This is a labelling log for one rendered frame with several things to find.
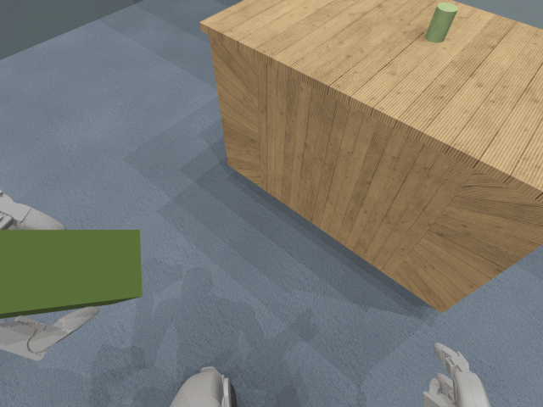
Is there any left robot shin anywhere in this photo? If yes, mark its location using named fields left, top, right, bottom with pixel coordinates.
left=200, top=366, right=219, bottom=373

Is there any left robot hand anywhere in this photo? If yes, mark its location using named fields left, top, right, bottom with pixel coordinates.
left=0, top=190, right=99, bottom=361

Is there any left robot thigh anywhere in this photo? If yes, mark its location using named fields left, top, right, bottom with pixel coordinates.
left=170, top=371, right=232, bottom=407

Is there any table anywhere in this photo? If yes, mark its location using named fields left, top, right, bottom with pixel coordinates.
left=199, top=0, right=543, bottom=314

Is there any sponge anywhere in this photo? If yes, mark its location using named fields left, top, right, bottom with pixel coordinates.
left=0, top=230, right=143, bottom=319

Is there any right robot hand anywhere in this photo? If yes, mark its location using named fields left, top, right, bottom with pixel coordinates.
left=423, top=343, right=490, bottom=407

